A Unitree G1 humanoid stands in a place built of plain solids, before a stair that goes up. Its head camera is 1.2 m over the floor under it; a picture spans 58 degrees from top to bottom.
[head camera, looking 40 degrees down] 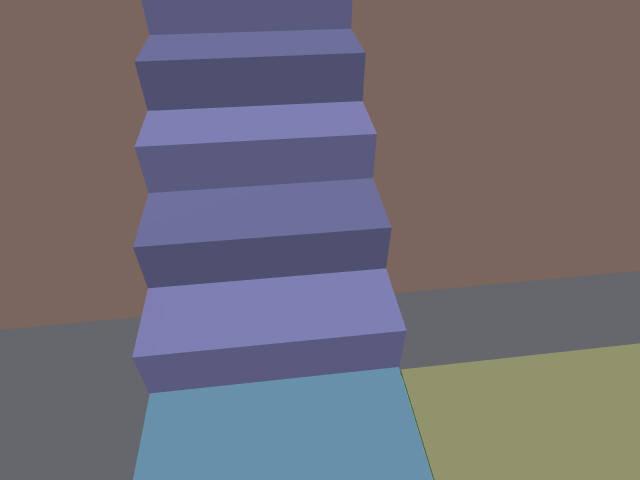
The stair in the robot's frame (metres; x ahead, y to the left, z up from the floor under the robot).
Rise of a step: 0.18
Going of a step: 0.23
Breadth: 0.78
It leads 7 degrees to the left of straight ahead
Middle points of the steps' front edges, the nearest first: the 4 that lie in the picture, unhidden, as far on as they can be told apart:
0.75 0.13 0.18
1.01 0.16 0.37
1.28 0.20 0.55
1.52 0.23 0.73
